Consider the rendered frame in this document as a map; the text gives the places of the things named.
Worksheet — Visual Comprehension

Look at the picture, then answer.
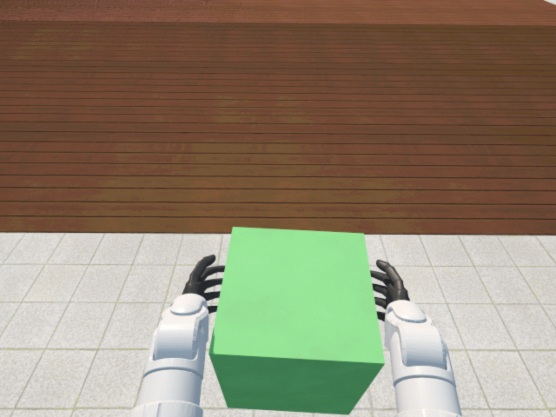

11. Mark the right robot hand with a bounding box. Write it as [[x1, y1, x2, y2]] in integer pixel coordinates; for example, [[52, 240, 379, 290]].
[[370, 260, 410, 322]]

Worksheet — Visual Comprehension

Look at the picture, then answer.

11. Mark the left robot hand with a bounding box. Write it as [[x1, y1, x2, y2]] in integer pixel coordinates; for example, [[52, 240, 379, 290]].
[[182, 255, 225, 314]]

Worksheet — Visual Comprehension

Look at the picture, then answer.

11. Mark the carton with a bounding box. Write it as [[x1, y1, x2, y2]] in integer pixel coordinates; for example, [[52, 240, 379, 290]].
[[208, 227, 385, 415]]

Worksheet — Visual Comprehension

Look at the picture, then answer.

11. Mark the left robot forearm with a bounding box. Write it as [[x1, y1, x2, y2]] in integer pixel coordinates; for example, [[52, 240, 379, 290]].
[[129, 294, 209, 417]]

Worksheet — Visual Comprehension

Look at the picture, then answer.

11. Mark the right robot forearm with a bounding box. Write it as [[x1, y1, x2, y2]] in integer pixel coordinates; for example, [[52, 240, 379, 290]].
[[384, 300, 462, 417]]

